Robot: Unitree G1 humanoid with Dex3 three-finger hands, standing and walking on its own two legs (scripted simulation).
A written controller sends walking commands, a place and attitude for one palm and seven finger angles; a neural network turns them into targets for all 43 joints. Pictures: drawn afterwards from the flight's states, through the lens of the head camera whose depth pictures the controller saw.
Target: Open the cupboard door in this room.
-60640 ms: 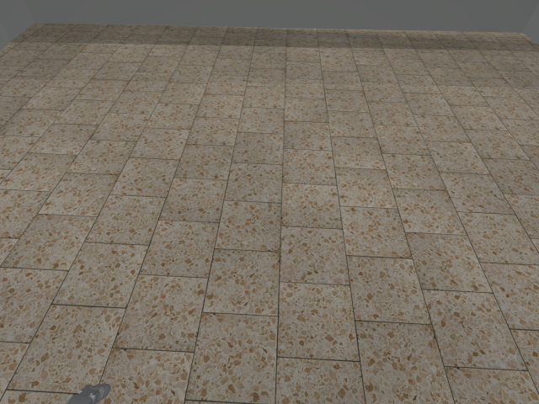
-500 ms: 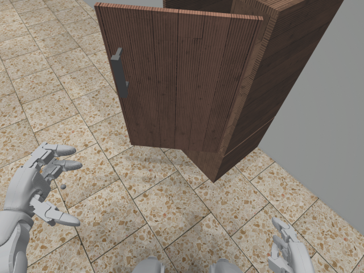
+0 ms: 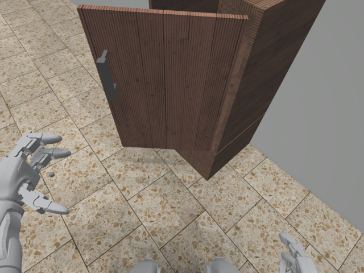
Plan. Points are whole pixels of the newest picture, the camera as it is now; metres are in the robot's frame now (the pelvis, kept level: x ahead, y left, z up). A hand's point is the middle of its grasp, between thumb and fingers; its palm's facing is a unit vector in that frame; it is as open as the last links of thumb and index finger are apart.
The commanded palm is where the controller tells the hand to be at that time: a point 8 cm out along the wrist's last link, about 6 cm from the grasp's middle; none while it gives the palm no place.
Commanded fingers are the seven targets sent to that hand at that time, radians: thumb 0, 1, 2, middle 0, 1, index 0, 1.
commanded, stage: raise the hand with hooked fingers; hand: left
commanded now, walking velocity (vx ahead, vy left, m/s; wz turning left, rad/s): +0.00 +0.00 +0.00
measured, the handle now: (108, 76) +0.61 +0.24 +0.04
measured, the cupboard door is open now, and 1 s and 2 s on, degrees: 45 45 45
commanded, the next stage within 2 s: move the hooked fingers beside the handle in 0.20 s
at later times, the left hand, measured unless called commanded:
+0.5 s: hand (54, 167) +0.31 +0.28 +0.06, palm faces +0.03 -1.00 -0.04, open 14.0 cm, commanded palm +0.29 +0.32 +0.06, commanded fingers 0.00 -0.50 0.30 -0.30 -1.20 -0.30 -1.20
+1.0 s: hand (64, 133) +0.39 +0.28 +0.06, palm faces +0.00 -1.00 -0.02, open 14.0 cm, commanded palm +0.37 +0.33 +0.05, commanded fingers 0.00 -0.50 0.30 -0.30 -1.20 -0.30 -1.20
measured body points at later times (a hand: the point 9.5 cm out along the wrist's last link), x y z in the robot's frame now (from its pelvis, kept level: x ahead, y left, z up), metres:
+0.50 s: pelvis -0.01 -0.01 -0.01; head +0.06 +0.01 +0.44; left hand +0.30 +0.33 +0.06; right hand +0.15 -0.25 -0.09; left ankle -0.01 +0.11 -0.68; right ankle +0.03 -0.12 -0.68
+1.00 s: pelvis -0.01 +0.00 -0.01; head +0.09 +0.02 +0.43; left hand +0.38 +0.34 +0.06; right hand +0.07 -0.27 -0.11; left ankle -0.01 +0.11 -0.68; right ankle +0.03 -0.12 -0.68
